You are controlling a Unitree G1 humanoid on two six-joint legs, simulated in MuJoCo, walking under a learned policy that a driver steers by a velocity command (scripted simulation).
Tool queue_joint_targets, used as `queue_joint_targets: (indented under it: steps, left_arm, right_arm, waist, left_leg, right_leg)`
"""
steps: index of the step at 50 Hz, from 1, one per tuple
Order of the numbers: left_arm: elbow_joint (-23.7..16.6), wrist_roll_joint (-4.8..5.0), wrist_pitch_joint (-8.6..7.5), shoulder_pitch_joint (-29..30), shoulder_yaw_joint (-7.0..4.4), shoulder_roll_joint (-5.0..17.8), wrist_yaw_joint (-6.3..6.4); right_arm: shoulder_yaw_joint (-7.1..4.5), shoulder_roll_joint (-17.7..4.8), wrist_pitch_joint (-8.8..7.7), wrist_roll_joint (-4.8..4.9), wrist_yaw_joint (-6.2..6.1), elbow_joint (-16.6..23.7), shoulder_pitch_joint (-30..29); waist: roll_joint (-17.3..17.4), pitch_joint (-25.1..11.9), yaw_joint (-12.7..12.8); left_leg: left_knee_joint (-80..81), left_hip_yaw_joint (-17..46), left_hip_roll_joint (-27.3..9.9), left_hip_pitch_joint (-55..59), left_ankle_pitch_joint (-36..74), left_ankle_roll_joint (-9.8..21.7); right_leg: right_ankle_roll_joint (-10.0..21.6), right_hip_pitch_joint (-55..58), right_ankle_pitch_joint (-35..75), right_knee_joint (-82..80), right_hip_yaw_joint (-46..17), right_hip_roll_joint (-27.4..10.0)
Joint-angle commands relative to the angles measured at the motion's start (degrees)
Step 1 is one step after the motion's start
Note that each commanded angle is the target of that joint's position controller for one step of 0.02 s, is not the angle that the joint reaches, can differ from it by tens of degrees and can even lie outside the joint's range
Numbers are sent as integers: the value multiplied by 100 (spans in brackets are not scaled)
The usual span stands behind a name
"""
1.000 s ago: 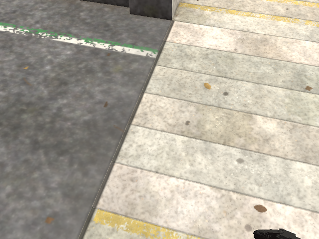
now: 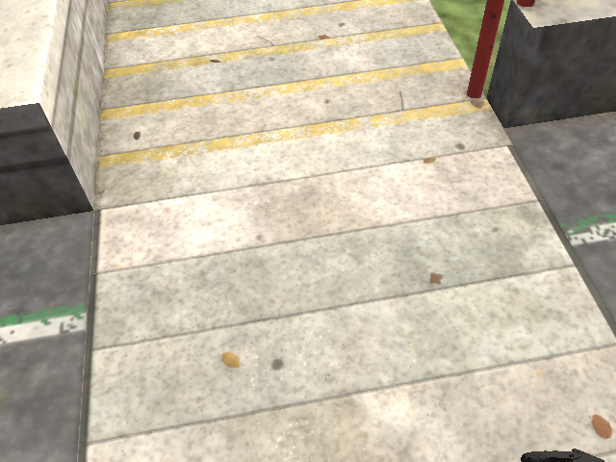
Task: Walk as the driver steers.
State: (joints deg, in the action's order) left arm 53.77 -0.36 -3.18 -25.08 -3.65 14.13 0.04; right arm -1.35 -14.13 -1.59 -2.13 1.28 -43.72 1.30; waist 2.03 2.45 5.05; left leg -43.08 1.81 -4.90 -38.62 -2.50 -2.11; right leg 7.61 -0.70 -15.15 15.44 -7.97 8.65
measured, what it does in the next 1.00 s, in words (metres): walks ahead: left foot, then right foot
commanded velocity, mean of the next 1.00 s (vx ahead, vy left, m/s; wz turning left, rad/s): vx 0.43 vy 0.00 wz -0.20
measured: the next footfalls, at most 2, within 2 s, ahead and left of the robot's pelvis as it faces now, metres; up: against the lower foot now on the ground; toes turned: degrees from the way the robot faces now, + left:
left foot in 0.14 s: +0.27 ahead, +0.12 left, +0.00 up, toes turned -7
right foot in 0.64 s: +0.44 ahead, -0.15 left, +0.00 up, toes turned -19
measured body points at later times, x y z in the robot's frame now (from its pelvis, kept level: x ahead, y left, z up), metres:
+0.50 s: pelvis +0.26 +0.02 +0.00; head +0.29 +0.02 +0.45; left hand +0.49 +0.21 -0.11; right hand +0.17 -0.23 -0.13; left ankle +0.23 +0.13 -0.74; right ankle +0.35 -0.14 -0.69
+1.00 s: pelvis +0.46 -0.08 +0.00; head +0.49 -0.09 +0.45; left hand +0.54 +0.17 -0.13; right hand +0.51 -0.34 -0.14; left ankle +0.59 +0.02 -0.69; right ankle +0.40 -0.13 -0.74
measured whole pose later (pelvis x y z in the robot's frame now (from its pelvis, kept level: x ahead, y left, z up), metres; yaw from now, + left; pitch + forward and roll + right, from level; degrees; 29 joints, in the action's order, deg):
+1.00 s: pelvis +0.46 -0.08 +0.00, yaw -9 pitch +0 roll -1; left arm 52.2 -0.7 -3.9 -17.2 -1.4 12.3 1.6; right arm -3.0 -13.5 0.2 -1.7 1.4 -48.6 12.6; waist 2.2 4.3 0.3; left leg -46.0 -3.0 -2.5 -33.2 -6.8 1.5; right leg 4.0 -4.0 -14.2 18.0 11.2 1.8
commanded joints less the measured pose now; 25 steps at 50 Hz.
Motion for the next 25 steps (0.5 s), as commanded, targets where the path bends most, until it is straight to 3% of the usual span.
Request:
queue_joint_targets:
  steps: [1, 3, 4, 5, 6, 7, 8, 9, 10, 11, 12, 14, 18, 22, 25]
  left_arm:
    - [-196, -53, -30, -486, -179, 895, 67]
    - [-266, -72, -37, -342, -207, 991, 118]
    - [-331, -73, -43, -121, -222, 1054, 128]
    - [-396, -75, -62, 91, -237, 1125, 106]
    - [-425, -39, -98, 224, -241, 1154, 45]
    - [-555, 26, -151, 215, -177, 907, -24]
    - [-699, 219, -135, -449, -45, 233, -8]
    - [-665, 23, -74, -525, -94, 764, 37]
    - [-613, -69, -10, -150, -128, 857, 24]
    - [-654, -97, 16, 195, -113, 789, -33]
    - [-686, -117, 59, 313, -108, 689, -87]
    - [-717, -200, 190, 321, -80, 552, -189]
    - [-938, -204, 237, 826, -6, 374, -282]
    - [-1199, -194, 176, 1689, 117, 262, -343]
    - [-1372, -184, 128, 2325, 220, 197, -385]
  right_arm:
    - [-39, -440, -137, 43, 15, 692, -901]
    - [-46, -545, -194, 70, 9, 752, -783]
    - [-70, -621, -224, 84, -12, 679, -438]
    - [-127, -754, -258, 96, -60, 508, 143]
    - [-201, -910, -321, 94, -128, 263, 993]
    - [-289, -1227, -383, -20, -230, 176, 1865]
    - [-400, -1721, -341, -173, -272, 242, 2104]
    - [-408, -1466, -247, -50, -238, 270, 1820]
    - [-299, -942, -224, 0, -225, 353, 1368]
    - [-218, -609, -235, 21, -198, 344, 1111]
    - [-188, -531, -256, 11, -194, 287, 1099]
    - [-175, -509, -352, 61, -171, 95, 1306]
    - [-207, -570, -536, 110, -74, -166, 1686]
    - [-201, -570, -507, 113, -33, -365, 1896]
    - [-230, -723, -471, 141, -36, -520, 2171]
  waist:
    - [-623, 71, 96]
    - [-685, 71, -53]
    - [-716, 7, -259]
    - [-709, -226, -517]
    - [-467, -671, -914]
    - [-76, -1402, -1234]
    - [1226, -2185, -912]
    - [1072, -2081, -733]
    - [334, -1093, -617]
    - [-71, -558, -592]
    - [87, -341, -525]
    - [385, -207, -424]
    - [345, -154, -414]
    - [295, 32, -522]
    - [320, 79, -683]
  left_leg:
    - [521, -177, 327, -218, 58, 87]
    - [963, -81, 404, 304, -68, 208]
    - [1211, -86, 496, 935, -248, 297]
    - [1349, -140, 667, 1838, -477, 401]
    - [1675, -170, 669, 2982, -303, 533]
    - [1773, 713, -255, 4382, -1079, 760]
    - [2041, 3152, -1999, 5902, -1373, 1345]
    - [2527, 4322, -2104, 5429, -2146, 1589]
    - [2722, 3445, -1855, 4501, -2458, 1471]
    - [2862, 2543, -1519, 3806, -2024, 1334]
    - [3002, 1898, -1265, 3416, -1456, 1185]
    - [3172, 1146, -994, 2969, -574, 1106]
    - [3432, 523, -980, 3046, 267, 1281]
    - [3573, -142, -731, 3046, 431, 1200]
    - [3534, -367, -718, 3033, 654, 1146]
  right_leg:
    - [537, 398, 3189, 111, -1218, -1534]
    - [427, 394, 3359, 292, -1366, -1617]
    - [302, 182, 3648, 481, -1334, -1584]
    - [164, -65, 4267, 955, -1272, -1468]
    - [31, -328, 4425, 1929, -1067, -1171]
    - [-74, -1085, 3138, 3321, -839, -829]
    - [-275, -2786, -1166, 5089, -110, 38]
    - [-222, -3434, -1542, 5790, 14, -255]
    - [-244, -3562, -949, 5879, 69, -592]
    - [-287, -3463, -541, 5631, 172, -791]
    - [-324, -3324, -400, 5419, 226, -936]
    - [-382, -3072, -303, 5244, 316, -1038]
    - [-430, -3503, 159, 4772, 240, -1049]
    - [-535, -3517, 959, 3376, 533, -1092]
    - [-531, -2991, 1153, 2416, 1008, -1108]
Keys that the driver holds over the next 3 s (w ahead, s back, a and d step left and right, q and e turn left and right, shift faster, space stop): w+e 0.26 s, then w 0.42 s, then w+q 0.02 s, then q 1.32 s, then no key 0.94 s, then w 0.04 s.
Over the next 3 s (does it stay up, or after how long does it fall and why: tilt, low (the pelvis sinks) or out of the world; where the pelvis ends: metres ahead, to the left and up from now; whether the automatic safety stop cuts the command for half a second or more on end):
stays up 0.50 -0.10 0.00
